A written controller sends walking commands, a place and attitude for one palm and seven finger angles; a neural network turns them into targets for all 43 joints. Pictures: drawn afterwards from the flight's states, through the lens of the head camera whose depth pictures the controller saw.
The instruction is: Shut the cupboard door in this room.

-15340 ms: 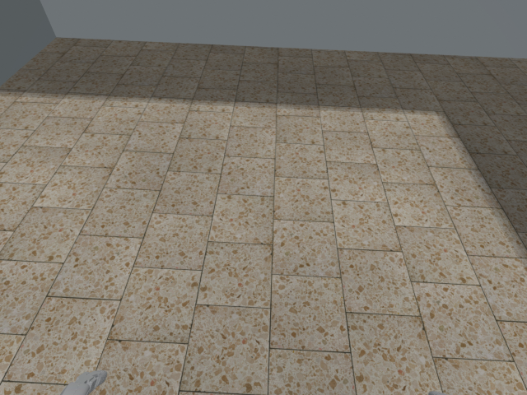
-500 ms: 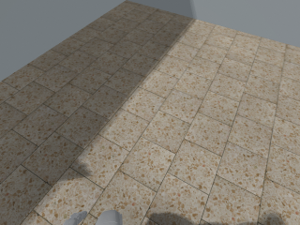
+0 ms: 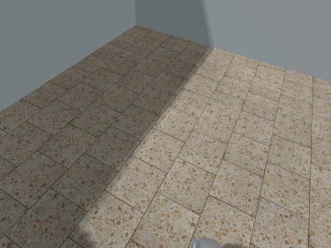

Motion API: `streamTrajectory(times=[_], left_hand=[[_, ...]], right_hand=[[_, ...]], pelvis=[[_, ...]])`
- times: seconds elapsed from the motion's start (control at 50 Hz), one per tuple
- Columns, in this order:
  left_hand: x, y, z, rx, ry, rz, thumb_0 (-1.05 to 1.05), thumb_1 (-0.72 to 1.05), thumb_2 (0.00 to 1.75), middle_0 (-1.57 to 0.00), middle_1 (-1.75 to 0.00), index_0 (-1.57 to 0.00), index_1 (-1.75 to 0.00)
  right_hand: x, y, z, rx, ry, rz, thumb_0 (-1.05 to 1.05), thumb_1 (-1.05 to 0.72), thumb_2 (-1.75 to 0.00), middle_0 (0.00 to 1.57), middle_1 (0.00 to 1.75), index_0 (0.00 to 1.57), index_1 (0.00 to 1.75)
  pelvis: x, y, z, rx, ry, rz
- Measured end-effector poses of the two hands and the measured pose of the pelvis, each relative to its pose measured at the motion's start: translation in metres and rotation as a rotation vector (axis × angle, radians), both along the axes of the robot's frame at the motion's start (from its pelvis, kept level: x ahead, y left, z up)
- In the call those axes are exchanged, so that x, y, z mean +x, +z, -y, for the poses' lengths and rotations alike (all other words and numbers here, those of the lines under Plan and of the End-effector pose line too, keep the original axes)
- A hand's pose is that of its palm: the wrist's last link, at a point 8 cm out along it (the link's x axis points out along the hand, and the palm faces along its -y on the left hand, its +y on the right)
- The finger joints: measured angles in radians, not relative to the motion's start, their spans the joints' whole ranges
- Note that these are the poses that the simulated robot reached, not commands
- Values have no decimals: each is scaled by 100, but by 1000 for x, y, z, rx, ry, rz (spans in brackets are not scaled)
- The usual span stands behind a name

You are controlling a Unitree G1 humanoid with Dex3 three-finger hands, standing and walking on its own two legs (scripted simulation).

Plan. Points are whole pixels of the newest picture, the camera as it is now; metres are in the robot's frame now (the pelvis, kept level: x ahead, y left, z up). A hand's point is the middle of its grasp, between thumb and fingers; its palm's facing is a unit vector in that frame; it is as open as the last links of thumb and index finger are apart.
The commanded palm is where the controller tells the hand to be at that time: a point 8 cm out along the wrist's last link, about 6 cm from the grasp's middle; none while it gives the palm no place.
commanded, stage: walk around to get in front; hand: left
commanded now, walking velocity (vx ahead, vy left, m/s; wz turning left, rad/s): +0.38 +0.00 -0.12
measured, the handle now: out of the picture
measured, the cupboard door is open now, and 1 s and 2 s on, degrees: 81 81 81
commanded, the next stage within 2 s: walk to a spot facing it in 1.78 s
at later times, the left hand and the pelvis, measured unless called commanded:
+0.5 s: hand (136, 208) +0.26 +0.10 -0.17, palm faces +0.03 -0.97 -0.23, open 7.2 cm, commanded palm none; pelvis +0.21 -0.09 -0.01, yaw -1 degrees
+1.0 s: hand (123, 171) +0.39 +0.17 -0.18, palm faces +0.07 -0.98 -0.16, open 7.4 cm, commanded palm none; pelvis +0.41 -0.01 +0.00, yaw +1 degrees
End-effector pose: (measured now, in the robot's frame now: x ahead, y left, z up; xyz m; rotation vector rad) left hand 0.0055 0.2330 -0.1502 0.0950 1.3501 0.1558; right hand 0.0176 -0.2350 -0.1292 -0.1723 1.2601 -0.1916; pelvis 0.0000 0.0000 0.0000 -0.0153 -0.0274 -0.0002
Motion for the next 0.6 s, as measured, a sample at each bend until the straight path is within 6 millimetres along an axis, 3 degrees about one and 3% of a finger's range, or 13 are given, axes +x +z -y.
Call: streamTrajectory(times=[0.14, 0.22, 0.28, 0.34, 0.42, 0.5, 0.6], left_hand=[[117, 9, 20, 14, -65, 102, 0, 92, 90, -20, -30, -20, -30], [187, 8, 44, 35, -137, 141, 0, 92, 90, -20, -30, -20, -30], [232, 0, 63, 59, -161, 199, 0, 91, 90, -20, -30, -20, -30], [249, 1, 79, 62, -140, 215, 0, 91, 90, -20, -30, -20, -30], [252, 11, 82, 80, -69, 187, -2, 94, 90, -20, -30, -20, -30], [248, 15, 83, 82, -50, 125, -2, 95, 90, -20, -30, -20, -30], [239, 8, 90, 36, 1, 34, -1, 93, 90, -20, -30, -20, -30]], right_hand=[[-37, -8, 0, 59, -119, -240, 0, -92, -90, 20, 30, 20, 30], [-35, -20, 4, 110, -186, -325, 0, -91, -90, 20, 30, 20, 30], [-18, -38, 16, 147, -205, -375, 0, -91, -90, 20, 30, 20, 30], [25, -43, 34, 152, -185, -352, 0, -91, -90, 20, 30, 20, 30], [113, -37, 60, 119, -123, -200, 0, -91, -90, 20, 30, 20, 30], [202, -25, 77, 86, -66, -42, 0, -91, -90, 20, 30, 19, 30], [292, -9, 83, 51, 2, 72, 0, -92, -90, 19, 30, 19, 30]], pelvis=[[59, -1, 17, 27, -23, -15], [99, -11, 37, 41, -44, -21], [132, -28, 59, 43, -53, -19], [152, -27, 72, 38, -45, -4], [179, -14, 82, 30, -33, 5], [209, -5, 85, 18, -23, 0], [248, -2, 82, -2, 0, -6]])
